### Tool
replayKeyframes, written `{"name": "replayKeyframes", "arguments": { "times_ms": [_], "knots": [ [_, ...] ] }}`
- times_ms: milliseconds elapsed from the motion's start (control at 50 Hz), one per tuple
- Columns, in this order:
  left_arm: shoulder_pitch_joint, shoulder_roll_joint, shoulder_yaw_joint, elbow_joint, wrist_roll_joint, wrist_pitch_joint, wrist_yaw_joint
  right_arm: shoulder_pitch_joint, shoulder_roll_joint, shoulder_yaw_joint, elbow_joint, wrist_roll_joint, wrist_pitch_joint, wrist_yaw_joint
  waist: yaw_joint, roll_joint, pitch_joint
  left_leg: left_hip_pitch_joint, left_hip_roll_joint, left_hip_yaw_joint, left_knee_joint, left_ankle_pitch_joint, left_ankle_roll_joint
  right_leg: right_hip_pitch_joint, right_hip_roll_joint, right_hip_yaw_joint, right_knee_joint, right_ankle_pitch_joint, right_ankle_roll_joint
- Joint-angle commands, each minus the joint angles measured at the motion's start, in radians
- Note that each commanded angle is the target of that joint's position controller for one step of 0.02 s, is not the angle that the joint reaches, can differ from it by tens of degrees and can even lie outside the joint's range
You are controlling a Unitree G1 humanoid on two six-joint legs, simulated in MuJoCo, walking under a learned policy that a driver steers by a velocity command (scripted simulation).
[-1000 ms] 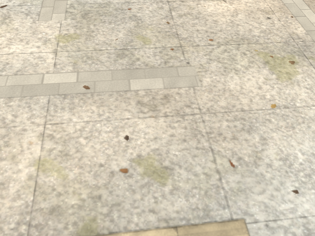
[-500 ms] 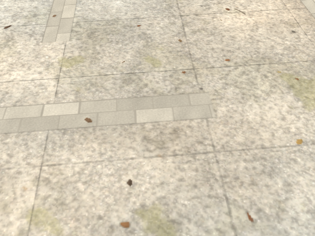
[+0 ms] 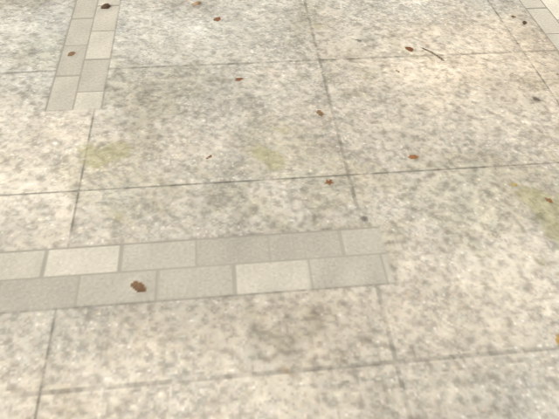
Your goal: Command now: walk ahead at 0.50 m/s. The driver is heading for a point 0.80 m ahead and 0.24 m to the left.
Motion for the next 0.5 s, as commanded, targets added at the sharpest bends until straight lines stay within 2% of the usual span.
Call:
{"name": "replayKeyframes", "arguments": {
  "times_ms": [20, 80, 140, 240, 280, 300, 320, 340, 360, 380, 400, 420, 440, 460, 480, 500],
  "knots": [
    [0.063, 0.02, 0.007, -0.027, 0.01, 0.022, -0.014, 0.075, -0.082, -0.009, -0.004, 0.005, -0.028, -0.002, 0.033, 0.074, -0.005, 0.041, 0.274, -0.245, -0.232, 0.206, 0.124, -0.101, -0.05, 0.005, -0.049, 0.065, 0.024],
    [-0.088, 0.031, 0.005, -0.079, 0.005, 0.026, -0.018, 0.124, -0.085, -0.006, 0.011, 0.005, -0.025, -0.001, 0.006, 0.078, 0.036, 0.062, 0.25, -0.203, -0.264, 0.224, 0.114, -0.185, -0.069, -0.025, -0.193, 0.177, 0.048],
    [-0.208, 0.018, -0.005, -0.118, -0.006, 0.021, -0.021, 0.171, -0.083, -0.001, 0.024, 0.004, -0.024, -0.002, -0.025, 0.085, 0.047, 0.09, 0.229, -0.16, -0.263, 0.287, 0.096, -0.162, -0.052, -0.058, -0.373, 0.267, 0.055],
    [-0.327, 0.032, -0.007, -0.162, -0.01, 0.014, -0.016, 0.255, -0.092, -0.002, 0.058, -0.005, -0.018, -0.013, -0.062, 0.096, 0.061, 0.246, 0.275, -0.155, -0.221, 0.372, 0.098, -0.17, -0.023, -0.078, -0.517, 0.263, 0.024],
    [-0.327, 0.043, -0.002, -0.171, -0.009, 0.007, -0.014, 0.25, -0.102, -0.006, 0.065, -0.011, -0.014, -0.021, -0.048, 0.097, 0.061, 0.301, 0.298, -0.151, -0.173, 0.464, 0.091, -0.145, -0.008, -0.08, -0.556, 0.197, -0.002],
    [-0.294, 0.049, 0.003, -0.165, -0.009, 0.001, -0.011, 0.233, -0.108, -0.008, 0.065, -0.012, -0.013, -0.023, -0.026, 0.101, 0.046, 0.307, 0.298, -0.138, -0.122, 0.573, 0.08, -0.084, 0.012, -0.089, -0.581, 0.157, -0.019],
    [-0.218, 0.06, 0.011, -0.142, -0.007, -0.005, -0.006, 0.218, -0.117, -0.011, 0.065, -0.013, -0.011, -0.025, 0.008, 0.106, 0.008, 0.303, 0.292, -0.124, -0.033, 0.706, 0.066, 0.021, 0.044, -0.102, -0.603, 0.123, -0.037],
    [-0.071, 0.075, 0.023, -0.092, -0.002, -0.015, 0.002, 0.206, -0.115, -0.01, 0.065, -0.008, -0.007, -0.022, 0.071, 0.079, -0.062, 0.258, 0.259, -0.105, 0.139, 0.752, 0.05, 0.208, 0.074, -0.114, -0.669, 0.151, -0.059],
    [0.115, 0.13, 0.044, -0.042, 0.017, -0.028, 0.013, 0.197, -0.095, -0.002, 0.047, 0.001, -0.008, -0.018, 0.137, 0.034, -0.172, 0.087, 0.214, -0.085, 0.376, 0.561, 0.031, 0.48, -0.026, -0.004, -0.681, 0.133, -0.098],
    [0.241, 0.248, 0.073, -0.033, 0.042, -0.03, 0.02, 0.292, 0.009, 0.021, 0.013, 0.043, -0.007, -0.007, 0.122, -0.17, -0.343, -0.262, 0.067, -0.015, 0.771, 0.002, -0.019, 0.809, -0.356, 0.447, -0.737, 0.017, -0.211],
    [0.188, 0.225, 0.071, -0.04, 0.007, -0.011, 0.012, 0.282, -0.069, -0.004, 0.031, 0.026, -0.002, -0.011, 0.109, -0.121, -0.36, -0.375, 0.013, -0.13, 0.921, -0.345, -0.009, 0.75, -0.408, 0.655, -0.871, -0.047, -0.238],
    [0.062, 0.167, 0.055, -0.058, -0.01, -0.008, 0.01, 0.188, -0.093, -0.016, 0.009, 0.013, 0.004, -0.011, 0.06, -0.047, -0.183, -0.425, 0.085, -0.163, 0.938, -0.255, 0.001, 0.593, -0.362, 0.482, -0.89, -0.112, -0.196],
    [-0.018, 0.096, 0.036, -0.072, -0.012, -0.015, 0.006, 0.134, -0.073, -0.013, -0.004, 0.009, 0.002, -0.006, 0.037, -0.011, -0.083, -0.406, 0.125, -0.163, 0.884, -0.172, 0.001, 0.445, -0.318, 0.354, -0.939, -0.062, -0.158],
    [-0.044, 0.061, 0.026, -0.068, -0.01, -0.024, 0.007, 0.122, -0.051, -0.014, -0.001, 0.004, 0.009, -0.003, 0.011, -0.016, -0.03, -0.368, 0.149, -0.16, 0.834, -0.133, 0.0, 0.356, -0.272, 0.249, -0.968, 0.011, -0.113],
    [-0.042, 0.035, 0.018, -0.054, -0.014, -0.031, 0.012, 0.136, -0.037, -0.015, 0.001, -0.011, 0.024, 0.003, -0.015, -0.036, -0.006, -0.326, 0.164, -0.159, 0.8, -0.112, -0.008, 0.293, -0.235, 0.163, -0.984, 0.079, -0.081],
    [-0.023, 0.027, 0.014, -0.043, -0.014, -0.039, 0.016, 0.149, -0.019, -0.014, 0.006, -0.017, 0.038, 0.01, -0.027, -0.044, -0.008, -0.302, 0.164, -0.153, 0.795, -0.096, -0.015, 0.271, -0.222, 0.112, -0.99, 0.135, -0.07]
  ]
}}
